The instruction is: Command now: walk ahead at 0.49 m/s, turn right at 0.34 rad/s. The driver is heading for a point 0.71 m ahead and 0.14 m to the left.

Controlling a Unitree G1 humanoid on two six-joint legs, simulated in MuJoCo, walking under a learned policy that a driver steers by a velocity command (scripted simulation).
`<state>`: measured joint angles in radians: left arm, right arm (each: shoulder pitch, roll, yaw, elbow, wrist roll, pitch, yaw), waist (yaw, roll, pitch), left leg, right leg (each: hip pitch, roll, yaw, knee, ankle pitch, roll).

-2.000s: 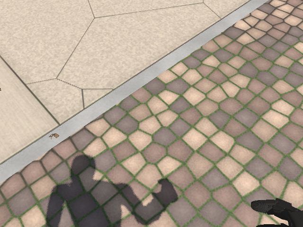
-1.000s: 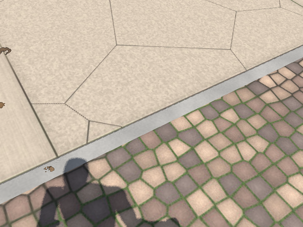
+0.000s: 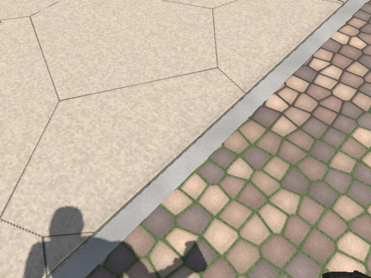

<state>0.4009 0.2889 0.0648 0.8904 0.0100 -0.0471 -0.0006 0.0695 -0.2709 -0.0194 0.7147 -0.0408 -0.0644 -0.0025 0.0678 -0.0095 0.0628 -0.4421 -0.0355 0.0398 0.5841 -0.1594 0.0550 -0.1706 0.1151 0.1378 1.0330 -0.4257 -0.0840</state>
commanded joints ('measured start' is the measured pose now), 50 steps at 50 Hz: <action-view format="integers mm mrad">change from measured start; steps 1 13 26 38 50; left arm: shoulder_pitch -3 -369 -154 -25 -106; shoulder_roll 73 14 30 86 74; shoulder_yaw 8 -44 -18 8 -3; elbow -67 -194 -140 -49 -137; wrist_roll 20 23 23 12 3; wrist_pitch -7 -1 -43 -58 -36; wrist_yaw -15 -44 10 12 3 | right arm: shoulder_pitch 158 338 305 -68 204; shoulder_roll -81 -133 -59 -14 -148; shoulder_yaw -36 -53 -61 -29 -84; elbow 11 146 108 -42 36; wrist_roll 4 32 12 4 29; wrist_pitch -5 -23 39 59 46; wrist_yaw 0 19 33 88 3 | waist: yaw -81 -103 -67 -31 -87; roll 48 85 -103 -73 -4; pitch -81 -13 -43 27 -76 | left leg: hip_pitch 356 227 -188 -181 436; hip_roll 323 190 102 98 280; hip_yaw -479 -226 -96 40 -389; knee -356 -408 535 135 -282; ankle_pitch -213 189 -156 120 420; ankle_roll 147 153 8 5 245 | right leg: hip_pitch -377 -281 99 134 -496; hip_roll -110 -142 -389 -369 -233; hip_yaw -21 -169 64 -294 -129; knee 176 -385 -850 -872 229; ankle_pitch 95 329 245 590 93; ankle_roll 0 103 -48 -40 90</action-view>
